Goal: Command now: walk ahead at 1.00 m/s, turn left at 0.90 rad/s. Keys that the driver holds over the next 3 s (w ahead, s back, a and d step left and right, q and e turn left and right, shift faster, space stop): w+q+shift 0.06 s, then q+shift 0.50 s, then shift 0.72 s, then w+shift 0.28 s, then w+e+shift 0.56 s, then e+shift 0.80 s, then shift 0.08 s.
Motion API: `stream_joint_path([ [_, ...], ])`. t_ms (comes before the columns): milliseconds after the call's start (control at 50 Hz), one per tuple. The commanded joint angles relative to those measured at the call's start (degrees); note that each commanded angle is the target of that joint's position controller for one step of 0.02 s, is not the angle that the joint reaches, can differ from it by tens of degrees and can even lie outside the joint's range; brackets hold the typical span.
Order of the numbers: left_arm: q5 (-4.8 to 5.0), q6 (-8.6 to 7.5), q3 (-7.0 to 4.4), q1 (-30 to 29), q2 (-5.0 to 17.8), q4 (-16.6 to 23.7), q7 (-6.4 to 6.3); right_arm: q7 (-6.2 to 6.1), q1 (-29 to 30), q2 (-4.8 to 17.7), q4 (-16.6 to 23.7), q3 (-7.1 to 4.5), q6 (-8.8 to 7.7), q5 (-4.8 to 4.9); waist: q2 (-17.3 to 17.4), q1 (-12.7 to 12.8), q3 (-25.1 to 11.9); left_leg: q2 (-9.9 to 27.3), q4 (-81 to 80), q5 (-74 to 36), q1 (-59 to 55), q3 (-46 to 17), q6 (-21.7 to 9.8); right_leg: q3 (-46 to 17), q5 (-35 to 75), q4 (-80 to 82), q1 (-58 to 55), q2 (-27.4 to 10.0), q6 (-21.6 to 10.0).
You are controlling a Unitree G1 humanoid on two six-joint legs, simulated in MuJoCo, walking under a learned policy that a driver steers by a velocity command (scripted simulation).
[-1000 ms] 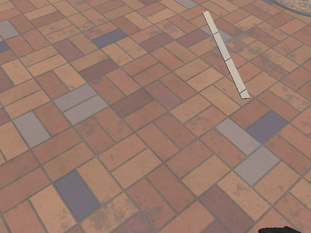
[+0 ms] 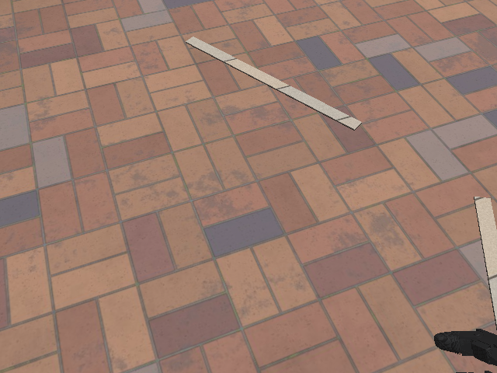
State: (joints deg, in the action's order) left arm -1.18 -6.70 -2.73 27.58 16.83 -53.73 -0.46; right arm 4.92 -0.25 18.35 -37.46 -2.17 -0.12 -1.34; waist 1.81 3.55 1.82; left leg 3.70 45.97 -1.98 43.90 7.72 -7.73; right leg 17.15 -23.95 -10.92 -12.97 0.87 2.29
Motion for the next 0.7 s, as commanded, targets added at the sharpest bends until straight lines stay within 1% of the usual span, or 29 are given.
stream_joint_path([
  [20,-0.14,0.30,-1.96,-6.3,11.0,6.2,-1.26,-0.13,-7.2,3.1,0.2,-0.39,-0.46,0.27,-6.4,-9.5,-0.1,-7.3,-3.1,2.9,-20.0,5.4,-2.9,0.1,81.8,-10.2,9.6,-13.6,-3.1],
  [40,-0.57,1.53,-2.53,-8.2,12.8,7.2,-1.65,-0.62,-15.8,5.1,-2.0,-1.35,-0.50,0.37,-7.7,-14.3,-4.8,-8.9,-2.5,6.6,-29.0,4.3,-4.3,-0.8,86.7,-21.7,10.3,-15.1,-3.6],
  [60,-0.87,2.62,-2.88,-10.7,13.5,8.4,-1.63,-1.52,-27.5,7.5,-5.5,-2.90,-0.58,0.35,-7.3,-19.4,-10.0,-9.8,-3.9,10.7,-41.6,1.4,-6.3,-2.6,83.0,-37.7,15.1,-15.8,-4.7],
  [80,-0.78,2.95,-2.68,-10.9,11.3,8.2,-0.75,-3.14,-32.1,9.6,-8.0,-4.37,-0.60,0.34,-0.9,-19.5,-10.1,-8.6,-9.9,10.4,-51.2,-4.3,-7.8,-2.7,49.2,-59.1,24.9,-9.6,-3.4],
  [100,-1.48,2.12,-0.49,-8.7,2.3,11.6,0.14,-4.06,-26.4,15.3,-7.4,-5.44,-0.07,0.28,14.7,-10.3,-5.6,2.8,-8.7,-14.2,-58.3,-24.4,-12.0,-5.6,-6.3,-82.9,47.5,1.2,-0.2],
  [120,0.07,1.12,-0.21,-7.9,4.7,17.3,-0.33,-3.94,-25.4,19.7,-4.1,-6.82,0.29,-0.63,11.5,-10.0,-19.6,11.3,-19.7,-9.6,-70.3,-48.4,-22.1,-18.8,-6.4,-90.8,59.9,2.8,0.5],
  [140,-0.32,-0.06,0.17,-12.1,6.5,17.5,-0.60,-4.54,-23.3,16.8,-2.8,-6.59,0.16,0.01,0.1,-9.7,-15.4,12.6,-26.1,-8.6,-65.0,-50.7,-20.0,-22.3,-1.8,-85.6,62.2,-0.8,-0.1],
  [160,-0.26,-0.40,0.41,-13.5,6.4,17.2,-0.66,-5.05,-20.9,13.5,-3.6,-5.74,-0.04,0.44,-5.4,-6.5,-6.4,10.6,-27.0,-13.2,-53.6,-45.2,-17.7,-22.0,0.6,-79.1,59.9,-2.7,-0.1],
  [180,-1.01,0.20,0.56,-14.1,5.7,17.0,-0.83,-5.20,-18.9,11.4,-4.0,-5.08,-0.45,0.99,-8.1,-3.8,-1.9,8.3,-26.8,-19.8,-44.4,-39.8,-16.1,-22.0,0.4,-74.5,56.3,-4.3,0.5],
  [200,1.90,-1.01,-1.40,-15.4,8.7,18.2,-1.16,-3.89,-13.0,6.9,1.5,-3.93,-3.48,2.79,-9.9,-2.7,-5.1,6.7,-28.4,-17.0,-39.5,-41.6,-15.8,-26.5,-1.1,-72.7,51.6,-2.7,1.1],
  [220,1.87,-0.51,-1.86,-14.9,9.2,18.2,-1.45,-3.52,-9.9,7.9,1.7,-3.98,-4.55,2.85,-9.1,0.1,-4.1,5.4,-29.4,-18.2,-34.9,-38.0,-14.9,-26.7,-0.7,-67.7,49.1,-4.2,2.1],
  [240,1.12,-0.05,-2.05,-16.3,8.7,19.0,-1.71,-3.80,-8.2,7.7,1.9,-4.06,-4.83,3.38,-8.9,0.8,-2.3,2.8,-29.8,-19.4,-29.5,-33.8,-13.5,-25.7,-0.6,-59.3,46.6,-4.8,2.7],
  [260,0.36,-0.03,-1.59,-20.0,6.5,20.6,-1.91,-4.53,-7.8,7.7,1.8,-4.16,-4.68,3.84,-9.4,0.4,-0.3,-0.5,-28.7,-22.6,-24.4,-29.9,-11.4,-24.0,0.8,-50.1,44.3,-4.2,3.2],
  [280,-0.01,-0.05,-0.87,-23.9,3.5,22.1,-2.03,-5.55,-8.4,8.3,1.4,-4.59,-3.88,3.88,-8.4,-0.6,0.1,-4.2,-26.6,-26.7,-21.5,-26.5,-9.4,-21.3,4.4,-41.6,42.3,-1.5,3.7],
  [320,0.31,-0.02,-0.07,-26.0,0.3,22.6,-1.35,-7.46,-12.2,9.5,0.2,-5.64,-1.05,3.83,-3.9,-3.8,-5.8,-9.6,-22.2,-24.0,-20.1,-22.5,-2.9,-17.8,20.5,-26.8,32.8,4.8,3.5],
  [360,1.79,0.32,-0.85,-27.1,1.3,23.2,-0.48,-8.25,-15.8,8.4,-0.9,-5.65,0.83,3.83,0.3,-5.5,-9.0,-10.3,-18.9,-13.6,-20.9,-25.8,1.4,-18.2,29.5,-19.9,26.7,8.1,3.6],
  [400,2.32,0.81,-2.02,-27.0,3.4,23.7,-0.31,-8.21,-14.0,5.7,0.2,-5.10,1.24,3.55,3.9,-4.1,-7.8,-10.5,-14.3,-4.0,-22.3,-29.8,3.0,-21.8,31.4,-14.8,24.5,6.9,3.2],
  [420,1.90,0.73,-2.75,-23.8,4.5,22.9,-0.51,-8.05,-11.5,4.4,1.4,-4.81,1.06,3.47,5.0,-1.5,-8.7,-11.5,-8.7,-2.1,-23.2,-29.7,4.4,-23.0,36.0,-10.7,20.4,5.0,2.2],
  [440,0.79,0.62,-3.16,-17.3,5.2,21.2,-0.88,-7.66,-10.9,2.1,2.4,-4.09,0.88,2.96,3.5,1.2,-13.3,-13.4,3.1,5.6,-22.6,-26.5,6.8,-25.6,42.7,-9.0,11.4,-0.5,-0.5],
  [460,-0.07,1.05,-2.87,-13.0,6.6,21.2,-1.51,-7.44,-13.7,-3.4,3.9,-2.30,0.96,0.77,-5.9,0.3,-20.4,-16.9,18.5,42.6,-13.8,-21.3,8.3,-38.7,65.9,-17.1,-2.1,-15.2,-6.0],
  [480,-2.52,1.55,-2.22,-13.2,6.9,22.5,-1.07,-6.36,-25.4,-0.4,4.4,-2.50,0.63,1.92,-16.1,-5.5,-28.1,-15.6,32.7,49.8,-10.0,-23.5,10.4,-56.1,76.6,-18.0,-6.3,-28.5,-16.4],
  [500,-0.96,2.36,-3.40,-18.8,9.2,22.9,-0.95,-5.28,-29.2,6.1,3.8,-3.69,1.33,3.25,-16.6,-7.8,-28.3,-9.9,43.0,43.2,-5.7,-20.8,12.8,-61.3,59.2,-17.2,-4.2,-32.7,-23.0],
  [520,-0.35,3.06,-3.00,-23.0,5.9,24.0,-1.55,-5.29,-22.4,9.1,3.4,-4.68,2.14,4.07,-11.5,-6.1,-22.4,-6.0,44.2,35.2,-1.7,-17.4,13.5,-55.0,34.3,-13.0,2.0,-26.8,-21.5],
  [540,-0.36,4.17,-1.73,-24.8,2.5,25.1,-2.27,-6.01,-16.5,10.4,3.8,-5.19,3.25,3.59,-5.2,-4.2,-16.3,-4.0,40.9,29.5,-3.1,-15.1,13.6,-45.9,21.1,-10.1,11.5,-20.5,-17.0],
  [560,-0.32,5.01,-1.29,-26.9,2.6,25.1,-2.50,-6.62,-14.3,9.8,4.9,-5.30,4.29,3.47,-4.2,-4.9,-10.8,-3.3,37.1,27.5,-5.7,-13.7,13.6,-39.5,19.8,-7.9,20.4,-16.1,-14.2],
  [580,-0.33,5.41,-1.61,-27.3,3.8,23.9,-2.51,-6.79,-12.8,7.5,5.7,-4.51,4.59,2.99,-4.3,-5.1,-7.0,-3.1,32.3,27.0,-9.1,-12.1,13.1,-34.6,22.3,-6.5,27.1,-13.0,-13.1],
  [620,-0.74,5.50,-2.44,-25.1,5.4,21.5,-2.22,-6.86,-12.7,2.4,6.4,-2.94,3.61,2.60,-6.3,-5.1,-7.2,-3.6,22.9,28.3,-13.8,-9.7,12.1,-28.8,28.8,-5.6,29.3,-10.6,-13.7],
  [640,-0.71,5.48,-2.68,-24.4,5.7,20.8,-1.91,-6.90,-12.8,1.3,6.2,-2.44,3.04,2.49,-7.1,-5.0,-8.8,-3.7,19.0,29.2,-15.3,-9.3,11.7,-28.0,32.7,-5.7,27.8,-11.3,-15.0],
  [700,0.57,5.82,-3.05,-25.0,6.3,19.9,-1.08,-6.51,-12.4,2.1,5.3,-2.01,2.67,1.79,-8.4,-4.8,-12.0,-2.6,8.2,25.5,-21.4,-9.6,10.4,-27.5,32.4,-5.7,26.8,-14.4,-17.0],
])
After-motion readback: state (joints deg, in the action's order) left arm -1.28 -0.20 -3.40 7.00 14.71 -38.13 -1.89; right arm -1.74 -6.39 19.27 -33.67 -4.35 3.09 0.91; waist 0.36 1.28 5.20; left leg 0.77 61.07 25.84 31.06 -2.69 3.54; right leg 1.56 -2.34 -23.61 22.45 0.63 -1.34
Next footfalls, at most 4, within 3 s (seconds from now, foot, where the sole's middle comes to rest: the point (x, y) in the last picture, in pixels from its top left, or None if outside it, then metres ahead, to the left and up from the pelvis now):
0.08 left None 0.28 0.04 -0.75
0.46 right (275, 317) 0.62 0.00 -0.75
0.84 left None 0.39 0.12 -0.75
1.12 right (298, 341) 0.56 -0.06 -0.75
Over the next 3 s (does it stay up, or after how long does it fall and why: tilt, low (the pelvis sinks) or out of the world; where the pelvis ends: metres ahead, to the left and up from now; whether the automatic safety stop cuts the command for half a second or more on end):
stays up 1.09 0.38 0.02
